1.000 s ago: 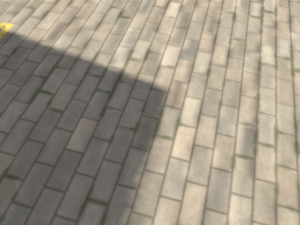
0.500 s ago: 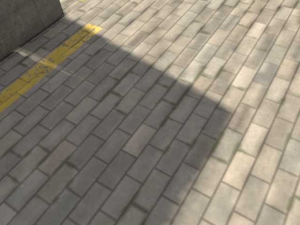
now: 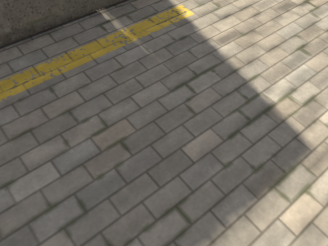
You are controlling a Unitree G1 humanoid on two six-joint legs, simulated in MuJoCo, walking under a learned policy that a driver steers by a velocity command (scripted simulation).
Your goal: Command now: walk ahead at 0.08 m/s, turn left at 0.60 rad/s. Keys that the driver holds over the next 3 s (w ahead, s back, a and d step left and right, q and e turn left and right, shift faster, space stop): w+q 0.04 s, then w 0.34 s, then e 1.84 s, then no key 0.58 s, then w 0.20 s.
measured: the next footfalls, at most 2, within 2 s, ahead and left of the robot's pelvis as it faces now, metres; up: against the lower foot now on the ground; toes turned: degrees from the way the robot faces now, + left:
right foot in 0.28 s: +0.10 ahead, -0.13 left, +0.00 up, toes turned +7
left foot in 0.68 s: +0.32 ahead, +0.13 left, +0.00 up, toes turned -2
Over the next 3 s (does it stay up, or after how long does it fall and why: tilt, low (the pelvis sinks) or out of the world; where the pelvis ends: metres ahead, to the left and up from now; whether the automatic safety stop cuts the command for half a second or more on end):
stays up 0.26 -0.07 -0.01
